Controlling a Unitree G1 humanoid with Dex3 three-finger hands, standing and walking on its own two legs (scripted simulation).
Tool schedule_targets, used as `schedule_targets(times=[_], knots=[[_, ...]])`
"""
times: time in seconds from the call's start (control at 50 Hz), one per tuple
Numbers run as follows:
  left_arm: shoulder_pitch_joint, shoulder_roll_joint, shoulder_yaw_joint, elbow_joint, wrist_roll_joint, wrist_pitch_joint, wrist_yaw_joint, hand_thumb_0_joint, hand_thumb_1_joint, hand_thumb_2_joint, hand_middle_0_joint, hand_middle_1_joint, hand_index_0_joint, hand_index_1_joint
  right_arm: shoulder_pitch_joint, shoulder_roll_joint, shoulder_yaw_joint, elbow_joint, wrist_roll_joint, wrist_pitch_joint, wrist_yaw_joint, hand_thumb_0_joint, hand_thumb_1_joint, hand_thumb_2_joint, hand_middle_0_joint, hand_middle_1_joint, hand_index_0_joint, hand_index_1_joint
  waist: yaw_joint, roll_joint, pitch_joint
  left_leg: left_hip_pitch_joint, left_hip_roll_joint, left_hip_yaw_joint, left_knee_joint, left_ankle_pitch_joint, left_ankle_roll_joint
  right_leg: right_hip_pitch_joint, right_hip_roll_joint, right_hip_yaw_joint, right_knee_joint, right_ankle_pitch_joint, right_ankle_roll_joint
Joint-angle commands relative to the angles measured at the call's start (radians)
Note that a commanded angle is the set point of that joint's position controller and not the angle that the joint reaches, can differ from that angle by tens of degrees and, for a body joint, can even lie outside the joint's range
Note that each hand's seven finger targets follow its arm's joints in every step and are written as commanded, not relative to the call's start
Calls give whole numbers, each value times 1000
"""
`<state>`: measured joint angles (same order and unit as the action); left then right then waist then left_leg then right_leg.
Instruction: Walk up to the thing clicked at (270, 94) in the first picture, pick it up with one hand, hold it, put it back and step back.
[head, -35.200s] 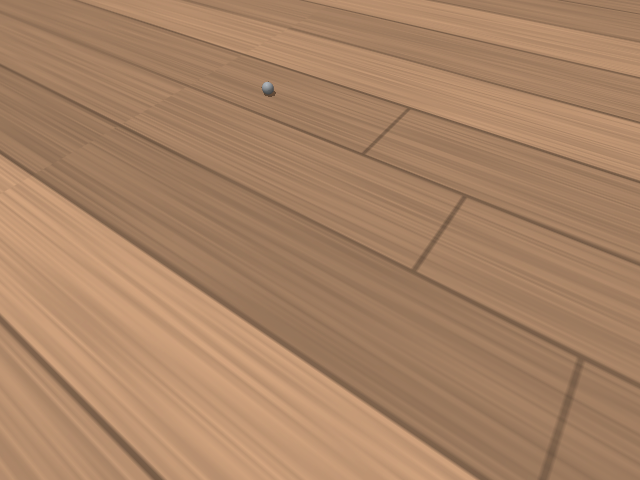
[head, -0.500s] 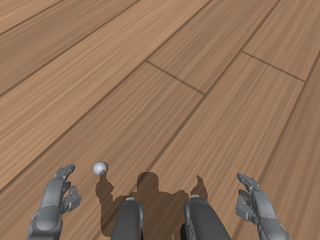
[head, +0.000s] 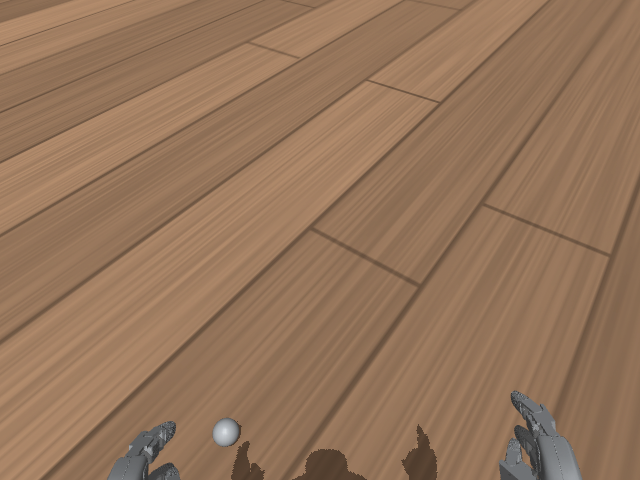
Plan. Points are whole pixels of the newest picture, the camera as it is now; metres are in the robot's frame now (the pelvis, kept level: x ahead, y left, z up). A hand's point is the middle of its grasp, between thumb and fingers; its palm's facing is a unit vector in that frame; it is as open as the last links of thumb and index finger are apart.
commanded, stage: home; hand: left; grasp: from above
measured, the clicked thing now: (225, 432) +0.43 +0.28 -0.68
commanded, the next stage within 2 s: stand in 1.88 s
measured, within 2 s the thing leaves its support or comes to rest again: neither
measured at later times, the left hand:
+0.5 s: hand out of the picture +0.16 +0.18 -0.05, palm faces +0.04 -0.98 -0.20, open 7.4 cm
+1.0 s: hand out of the picture +0.16 +0.18 -0.05, palm faces +0.03 -0.98 -0.21, open 7.4 cm
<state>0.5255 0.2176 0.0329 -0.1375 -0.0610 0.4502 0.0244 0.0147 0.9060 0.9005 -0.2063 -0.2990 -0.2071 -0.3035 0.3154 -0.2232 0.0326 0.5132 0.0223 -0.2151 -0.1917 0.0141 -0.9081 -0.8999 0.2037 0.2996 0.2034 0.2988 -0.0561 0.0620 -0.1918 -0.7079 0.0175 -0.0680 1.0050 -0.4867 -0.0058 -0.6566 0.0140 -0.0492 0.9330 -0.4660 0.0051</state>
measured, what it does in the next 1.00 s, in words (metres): stands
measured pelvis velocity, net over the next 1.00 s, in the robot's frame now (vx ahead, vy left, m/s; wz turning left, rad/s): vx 0.00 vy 0.00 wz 0.00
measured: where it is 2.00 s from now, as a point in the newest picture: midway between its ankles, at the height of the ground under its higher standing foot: outside the picture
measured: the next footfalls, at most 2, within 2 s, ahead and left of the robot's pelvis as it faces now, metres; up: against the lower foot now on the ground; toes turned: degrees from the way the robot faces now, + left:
none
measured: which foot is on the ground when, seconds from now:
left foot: down 0.00-1.00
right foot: down 0.00-1.00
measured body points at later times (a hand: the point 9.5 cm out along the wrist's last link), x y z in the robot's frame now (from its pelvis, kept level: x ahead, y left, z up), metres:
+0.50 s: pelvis +0.00 +0.00 +0.00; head +0.01 +0.00 +0.45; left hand +0.15 +0.23 -0.03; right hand +0.15 -0.24 -0.06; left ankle +0.01 +0.12 -0.68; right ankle +0.00 -0.13 -0.68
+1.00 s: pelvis +0.00 +0.00 +0.00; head +0.01 +0.01 +0.45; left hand +0.15 +0.23 -0.03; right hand +0.15 -0.24 -0.06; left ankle +0.01 +0.12 -0.68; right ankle +0.00 -0.13 -0.68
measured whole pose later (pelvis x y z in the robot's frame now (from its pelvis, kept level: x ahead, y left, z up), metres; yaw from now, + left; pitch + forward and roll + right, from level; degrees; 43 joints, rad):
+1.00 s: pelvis +0.00 +0.00 +0.00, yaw +0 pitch +10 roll -3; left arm 0.50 0.23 0.03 -0.12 -0.05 0.44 0.01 0.02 0.91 0.90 -0.20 -0.30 -0.21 -0.30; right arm 0.30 -0.22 0.03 0.54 0.01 -0.25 -0.18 0.02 -0.91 -0.90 0.21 0.30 0.21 0.30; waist -0.04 0.05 -0.17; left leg -0.69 0.01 -0.06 1.01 -0.49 0.00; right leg -0.64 0.01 -0.04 0.94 -0.47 0.01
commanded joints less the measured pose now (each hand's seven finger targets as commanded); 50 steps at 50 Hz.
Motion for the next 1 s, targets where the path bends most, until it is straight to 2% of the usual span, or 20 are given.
schedule_targets(times=[0.0,0.14,0.2,0.22,0.28,0.36,0.4,0.46,0.56,0.62,0.66,0.72,0.76,0.8,0.82,0.86,0.88,0.92,0.96,0.98], knots=[[-52,101,62,-165,6,-50,-3,0,900,900,-200,-301,-200,-301,-68,-115,-46,-150,-12,-77,-10,0,-901,-899,200,299,200,299,-2,-45,-35,100,-26,27,-138,227,29,49,10,-4,-157,209,-2],[-71,110,63,-169,16,-55,-7,0,900,900,-200,-300,-200,-300,-93,-119,-45,-144,-14,-89,-4,0,-901,-900,200,300,200,300,9,2,-18,116,-21,16,-173,185,21,38,14,-12,-153,159,-9],[-61,104,55,-171,14,-55,-6,0,900,900,-200,-300,-200,-300,-90,-117,-43,-139,-16,-93,-3,0,-901,-900,200,300,200,300,6,-23,-42,117,-24,16,-160,205,24,58,12,-8,-156,183,-6],[-54,109,65,-166,13,-53,-5,0,899,900,-200,-300,-200,-300,-91,-118,-43,-140,-17,-93,-3,0,-901,-900,200,300,200,300,13,-13,-35,115,-26,21,-156,210,24,60,9,-6,-157,191,-5],[-51,105,54,-160,14,-53,-4,0,900,900,-200,-300,-200,-300,-89,-118,-44,-137,-16,-93,-5,0,-901,-900,200,300,200,300,3,-29,-46,123,-25,23,-154,218,26,59,10,-4,-157,202,-4],[-52,108,64,-168,14,-55,0,0,900,900,-200,-300,-200,-300,-90,-117,-45,-139,-17,-93,-5,0,-901,-900,200,300,200,300,14,-22,-55,120,-23,17,-158,224,23,68,12,-8,-151,197,-7],[-52,102,51,-161,15,-53,-1,0,900,900,-200,-300,-200,-300,-93,-117,-43,-140,-15,-94,-5,0,-901,-900,200,300,200,300,8,-29,-29,109,-23,17,-164,197,25,57,12,-8,-157,176,-7],[-64,109,60,-169,15,-56,-1,0,900,900,-200,-300,-200,-300,-98,-117,-44,-137,-16,-95,-5,0,-901,-900,200,300,200,300,18,-6,-19,106,-18,12,-180,162,20,45,15,-13,-154,138,-9],[-47,112,64,-175,10,-56,-1,0,900,900,-200,-300,-200,-300,-85,-119,-48,-134,-16,-97,-6,0,-901,-900,200,300,200,300,15,-23,-60,120,-20,14,-161,213,22,66,14,-8,-147,185,-8],[-43,98,47,-154,15,-53,-3,0,900,900,-200,-300,-200,-300,-86,-116,-46,-134,-17,-95,-6,0,-901,-900,200,300,200,300,13,-8,-32,111,-17,10,-171,198,18,45,16,-10,-145,168,-10],[-46,108,63,-165,10,-54,-1,0,900,900,-200,-300,-200,-300,-86,-120,-48,-131,-16,-98,-6,0,-901,-900,200,300,200,300,17,-28,-41,113,-16,13,-168,198,21,60,15,-11,-147,165,-9],[-58,114,58,-177,12,-58,-2,0,900,900,-200,-300,-200,-300,-92,-119,-46,-137,-16,-96,-5,0,-901,-900,200,300,200,300,16,-31,-18,91,-19,15,-169,166,23,53,14,-8,-157,143,-6],[-44,105,55,-161,13,-54,-2,0,900,900,-200,-300,-200,-300,-88,-119,-48,-133,-16,-98,-7,0,-901,-900,200,300,200,300,15,-34,-21,99,-20,21,-162,174,23,56,11,-5,-159,151,-6],[-61,130,72,-196,14,-59,0,0,900,900,-200,-301,-200,-300,-86,-123,-50,-134,-16,-98,-6,0,-901,-900,200,300,200,300,17,-9,-48,114,-18,15,-168,198,20,60,14,-8,-144,169,-10],[-52,116,55,-184,16,-57,-2,0,900,900,-200,-300,-200,-300,-82,-118,-48,-131,-17,-96,-5,0,-901,-900,200,300,200,300,18,-3,-40,111,-17,13,-170,198,18,54,15,-10,-141,168,-10],[-39,129,66,-165,16,-56,0,0,900,900,-200,-301,-200,-300,-83,-129,-53,-130,-17,-94,-6,0,-901,-899,200,299,200,299,18,-15,-29,109,-15,12,-173,200,19,55,16,-12,-138,163,-11],[-52,107,41,-176,15,-59,-3,0,900,900,-200,-301,-200,-300,-87,-122,-48,-135,-17,-93,-4,0,-901,-899,200,299,200,299,14,-8,-24,110,-13,8,-177,193,17,45,17,-13,-137,157,-12],[-41,120,61,-178,10,-53,-1,0,900,900,-200,-301,-200,-300,-78,-125,-51,-131,-16,-90,-4,0,-901,-899,200,299,200,299,16,5,-53,123,-14,8,-170,223,16,58,16,-13,-133,180,-13],[-44,89,35,-156,9,-49,-4,0,900,900,-200,-301,-200,-300,-85,-118,-45,-137,-15,-92,-2,0,-901,-899,200,299,200,299,8,-12,-24,110,-15,7,-171,200,19,44,17,-14,-141,167,-11],[-61,109,55,-186,8,-52,-1,0,900,900,-200,-301,-200,-300,-86,-120,-47,-137,-15,-92,-3,0,-901,-899,200,299,200,299,14,-22,-32,110,-14,6,-172,197,20,49,16,-14,-141,162,-11]])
